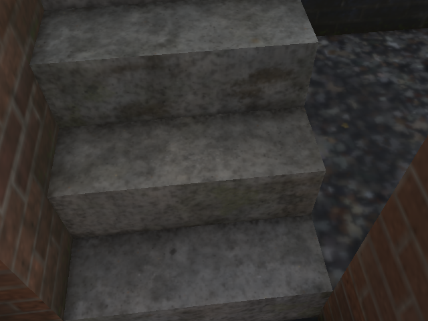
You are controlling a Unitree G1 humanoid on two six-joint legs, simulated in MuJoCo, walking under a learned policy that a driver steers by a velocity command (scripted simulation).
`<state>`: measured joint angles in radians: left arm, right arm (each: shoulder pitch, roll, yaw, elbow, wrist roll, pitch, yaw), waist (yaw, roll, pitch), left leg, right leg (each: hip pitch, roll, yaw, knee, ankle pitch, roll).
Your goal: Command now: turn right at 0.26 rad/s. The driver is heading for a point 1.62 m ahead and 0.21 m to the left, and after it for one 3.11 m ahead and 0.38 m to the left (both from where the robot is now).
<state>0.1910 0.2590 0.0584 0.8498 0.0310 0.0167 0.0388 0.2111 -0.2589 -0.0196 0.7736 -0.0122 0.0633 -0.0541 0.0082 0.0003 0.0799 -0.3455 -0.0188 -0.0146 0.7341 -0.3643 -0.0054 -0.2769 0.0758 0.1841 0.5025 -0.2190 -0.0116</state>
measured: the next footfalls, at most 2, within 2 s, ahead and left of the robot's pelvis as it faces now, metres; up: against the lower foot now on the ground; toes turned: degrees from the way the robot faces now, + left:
left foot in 0.04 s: +0.06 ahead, +0.13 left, +0.00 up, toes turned -2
right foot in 0.30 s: +0.00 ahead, -0.10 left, +0.00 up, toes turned +4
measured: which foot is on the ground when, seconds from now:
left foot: up 0.00-0.02, down 0.04-1.00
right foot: down 0.00-0.06, up 0.08-0.28, down 0.30-1.00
